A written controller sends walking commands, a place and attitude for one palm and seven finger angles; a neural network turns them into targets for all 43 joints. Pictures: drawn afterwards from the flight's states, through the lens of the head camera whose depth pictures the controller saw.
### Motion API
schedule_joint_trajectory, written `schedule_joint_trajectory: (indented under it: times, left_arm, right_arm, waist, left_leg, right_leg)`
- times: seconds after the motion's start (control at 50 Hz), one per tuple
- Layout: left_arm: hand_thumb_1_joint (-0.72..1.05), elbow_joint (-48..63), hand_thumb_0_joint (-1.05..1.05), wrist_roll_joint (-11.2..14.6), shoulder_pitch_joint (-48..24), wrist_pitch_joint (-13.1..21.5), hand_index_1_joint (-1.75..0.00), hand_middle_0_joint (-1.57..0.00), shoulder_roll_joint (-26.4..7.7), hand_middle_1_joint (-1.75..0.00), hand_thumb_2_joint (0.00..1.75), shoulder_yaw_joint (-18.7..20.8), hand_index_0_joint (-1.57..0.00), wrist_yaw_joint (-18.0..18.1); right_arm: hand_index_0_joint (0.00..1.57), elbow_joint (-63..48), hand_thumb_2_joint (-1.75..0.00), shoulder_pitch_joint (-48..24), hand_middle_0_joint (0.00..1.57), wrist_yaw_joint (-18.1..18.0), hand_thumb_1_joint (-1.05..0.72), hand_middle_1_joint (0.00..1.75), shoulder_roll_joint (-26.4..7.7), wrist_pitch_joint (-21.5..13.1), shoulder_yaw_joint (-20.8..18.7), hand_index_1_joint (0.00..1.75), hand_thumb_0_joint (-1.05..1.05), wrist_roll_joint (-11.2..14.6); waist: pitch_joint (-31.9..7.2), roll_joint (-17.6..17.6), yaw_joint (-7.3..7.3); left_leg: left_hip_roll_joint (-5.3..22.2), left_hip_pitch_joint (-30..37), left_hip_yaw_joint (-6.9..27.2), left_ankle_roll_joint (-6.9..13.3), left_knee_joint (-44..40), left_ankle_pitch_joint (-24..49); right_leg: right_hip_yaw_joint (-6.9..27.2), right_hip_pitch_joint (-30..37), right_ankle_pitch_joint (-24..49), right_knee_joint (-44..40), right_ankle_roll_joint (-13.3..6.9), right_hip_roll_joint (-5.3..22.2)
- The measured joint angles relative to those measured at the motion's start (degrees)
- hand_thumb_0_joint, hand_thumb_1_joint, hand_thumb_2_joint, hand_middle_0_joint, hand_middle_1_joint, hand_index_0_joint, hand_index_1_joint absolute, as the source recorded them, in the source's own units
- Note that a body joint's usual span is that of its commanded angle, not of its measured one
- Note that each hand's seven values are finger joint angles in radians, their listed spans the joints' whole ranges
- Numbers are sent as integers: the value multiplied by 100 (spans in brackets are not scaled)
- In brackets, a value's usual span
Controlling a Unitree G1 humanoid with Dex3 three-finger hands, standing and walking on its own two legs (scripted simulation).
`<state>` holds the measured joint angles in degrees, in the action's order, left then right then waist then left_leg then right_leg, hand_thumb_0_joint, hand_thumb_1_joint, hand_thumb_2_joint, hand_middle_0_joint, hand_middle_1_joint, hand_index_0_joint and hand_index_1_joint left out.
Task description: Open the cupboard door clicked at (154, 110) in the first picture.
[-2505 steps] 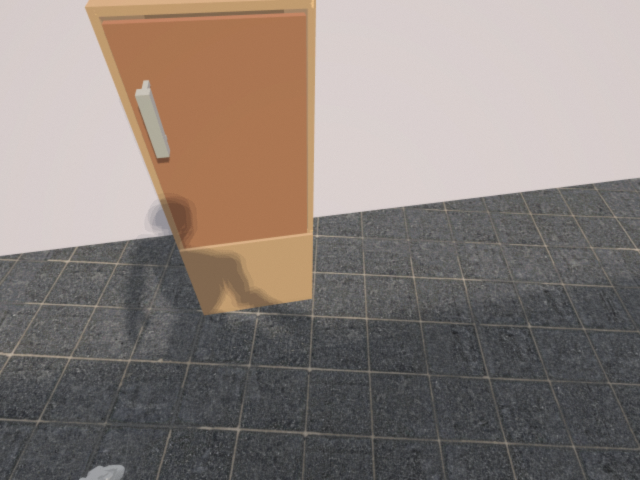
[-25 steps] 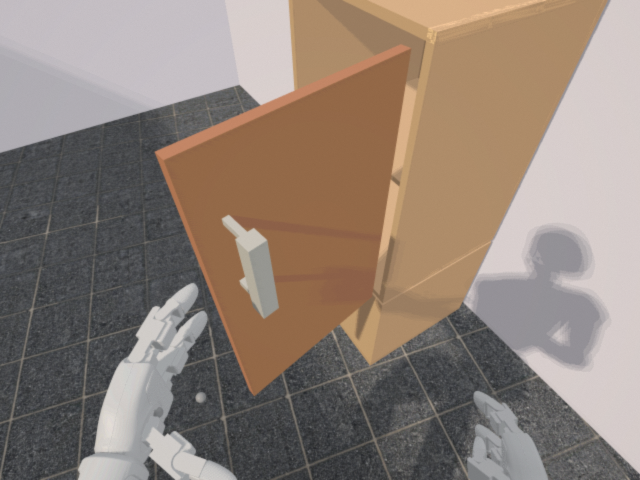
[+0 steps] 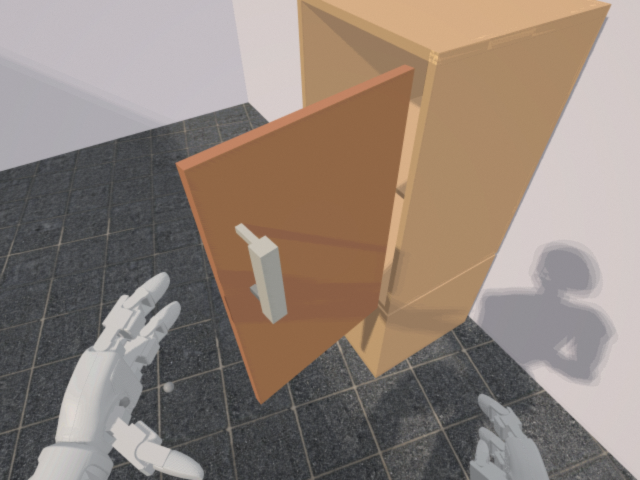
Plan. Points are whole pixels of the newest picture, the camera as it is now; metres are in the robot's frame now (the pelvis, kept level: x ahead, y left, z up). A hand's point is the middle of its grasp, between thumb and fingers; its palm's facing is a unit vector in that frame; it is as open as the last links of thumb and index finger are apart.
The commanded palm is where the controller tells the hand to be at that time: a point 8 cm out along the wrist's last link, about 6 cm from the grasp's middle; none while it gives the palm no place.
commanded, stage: draw the hand back to the body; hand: left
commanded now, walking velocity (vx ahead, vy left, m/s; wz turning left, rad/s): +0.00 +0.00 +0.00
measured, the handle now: (259, 273) +0.36 +0.11 +0.09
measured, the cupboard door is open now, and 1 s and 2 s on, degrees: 100 100 100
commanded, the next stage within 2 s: step back with the hand held close in 1.22 s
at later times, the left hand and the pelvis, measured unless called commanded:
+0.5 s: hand (87, 355) +0.20 +0.23 +0.15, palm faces +0.29 -0.89 -0.36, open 13.2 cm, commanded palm +0.16 +0.28 +0.18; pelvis +0.01 +0.02 +0.03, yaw -1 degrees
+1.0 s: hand (27, 318) +0.21 +0.27 +0.20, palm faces +0.44 -0.81 -0.38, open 7.8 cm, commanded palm +0.16 +0.31 +0.21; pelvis +0.01 +0.01 +0.04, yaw -2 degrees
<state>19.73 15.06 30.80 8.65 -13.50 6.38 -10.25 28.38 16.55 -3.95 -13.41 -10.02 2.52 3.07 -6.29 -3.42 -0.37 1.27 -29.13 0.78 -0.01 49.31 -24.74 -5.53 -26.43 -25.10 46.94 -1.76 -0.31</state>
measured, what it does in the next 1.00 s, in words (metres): stands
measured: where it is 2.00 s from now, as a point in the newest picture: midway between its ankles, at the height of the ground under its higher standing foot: outside the picture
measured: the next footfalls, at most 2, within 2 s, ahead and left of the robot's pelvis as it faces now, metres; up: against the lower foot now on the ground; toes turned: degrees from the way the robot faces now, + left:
none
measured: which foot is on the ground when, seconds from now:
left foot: down 0.00-1.00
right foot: down 0.00-1.00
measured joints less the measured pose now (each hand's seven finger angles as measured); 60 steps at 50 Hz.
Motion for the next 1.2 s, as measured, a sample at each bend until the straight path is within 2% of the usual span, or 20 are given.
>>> schedule_joint_trajectory:
  times: [0.16,0.22,0.28,0.34,0.42,0.64,0.9,1.02,1.2]
  left_arm:
    - [-47,152,-1,100,-51,-254,-30,-15,-109,-30,31,173,-15,-204]
    - [-42,329,-1,-491,-78,-432,-30,-16,-302,-30,33,118,-15,485]
    - [-34,463,-1,-867,26,-524,-30,-16,-323,-30,36,107,-16,1095]
    - [-26,496,-1,-1069,97,-555,-30,-16,-324,-30,40,109,-16,1418]
    - [-13,486,-1,-1201,130,-559,-30,-17,-360,-30,46,167,-17,1608]
    - [25,403,0,-1247,-77,-472,-30,-18,-488,-30,62,651,-18,1716]
    - [69,225,1,-1152,-438,-385,-30,-20,-635,-30,81,1276,-20,1725]
    - [82,119,1,-1141,-476,-368,-30,-20,-542,-30,87,1247,-20,1706]
    - [88,108,1,-1151,-429,-350,-30,-21,-546,-30,89,1189,-21,1686]
  right_arm:
    - [20,106,-90,-120,20,-48,-91,30,-35,-151,16,30,2,26]
    - [20,147,-90,-165,20,-151,-91,30,18,-101,31,30,2,-62]
    - [20,185,-90,-221,20,-187,-91,30,67,-15,63,30,2,-127]
    - [20,267,-90,-254,20,-189,-91,30,93,50,90,30,2,-179]
    - [20,424,-90,-293,20,-164,-91,30,100,101,106,30,2,-225]
    - [20,703,-90,-439,20,-82,-91,30,86,217,30,30,2,-274]
    - [20,828,-90,-548,20,-48,-91,30,41,345,-98,30,2,-275]
    - [20,860,-90,-554,20,-26,-91,30,30,382,-133,30,2,-275]
    - [20,928,-90,-528,20,-49,-91,30,56,344,-150,30,2,-282]
  waist:
    - [77,-12,-90]
    - [169,20,-174]
    - [283,20,-172]
    - [388,24,-188]
    - [501,21,-225]
    - [650,11,-293]
    - [732,17,-338]
    - [777,10,-331]
    - [814,14,-324]
  left_leg:
    - [-42,290,7,45,-218,83]
    - [-37,554,-46,44,-456,169]
    - [-49,864,-89,66,-795,307]
    - [-79,1157,-131,91,-1133,448]
    - [-122,1515,-176,115,-1531,609]
    - [-162,2153,-256,137,-2217,870]
    - [-114,2429,-283,100,-2516,1005]
    - [-94,2456,-285,87,-2583,1063]
    - [-50,2491,-280,58,-2606,1097]
  right_leg:
    - [-7,320,102,-263,46,30]
    - [46,558,201,-490,53,19]
    - [88,855,356,-829,75,20]
    - [128,1127,497,-1144,101,39]
    - [171,1457,649,-1505,130,70]
    - [250,2043,909,-2137,163,88]
    - [279,2314,1070,-2460,129,28]
    - [281,2337,1127,-2527,112,6]
    - [277,2392,1189,-2599,80,-39]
